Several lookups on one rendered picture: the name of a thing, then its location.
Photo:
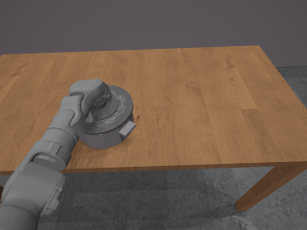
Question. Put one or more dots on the lid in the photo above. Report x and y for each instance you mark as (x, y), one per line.
(114, 114)

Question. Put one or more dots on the robot left upper arm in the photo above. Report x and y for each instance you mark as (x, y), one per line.
(35, 192)

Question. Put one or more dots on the knob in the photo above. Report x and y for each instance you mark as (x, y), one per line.
(100, 102)

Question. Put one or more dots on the robot left hand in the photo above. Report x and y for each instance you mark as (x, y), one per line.
(96, 88)

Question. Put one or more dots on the robot right hand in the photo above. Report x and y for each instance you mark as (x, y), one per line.
(243, 223)

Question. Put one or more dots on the table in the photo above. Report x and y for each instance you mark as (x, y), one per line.
(194, 108)

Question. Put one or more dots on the pot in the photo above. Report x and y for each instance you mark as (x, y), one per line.
(110, 139)

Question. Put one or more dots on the left robot forearm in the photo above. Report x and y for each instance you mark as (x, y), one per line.
(54, 148)

